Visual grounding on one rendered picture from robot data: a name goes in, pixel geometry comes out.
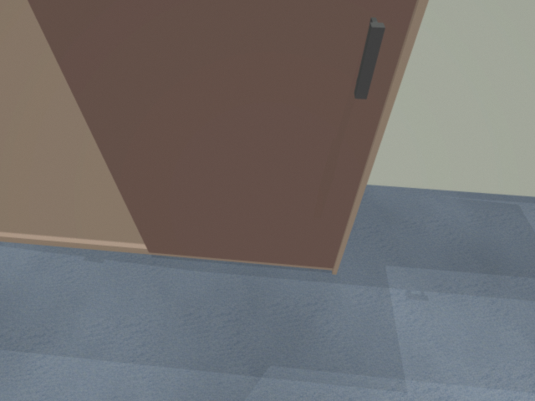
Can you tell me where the wardrobe door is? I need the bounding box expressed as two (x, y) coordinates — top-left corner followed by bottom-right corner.
(0, 0), (145, 244)
(28, 0), (417, 268)

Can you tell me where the handle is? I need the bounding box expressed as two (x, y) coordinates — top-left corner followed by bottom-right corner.
(354, 18), (385, 99)

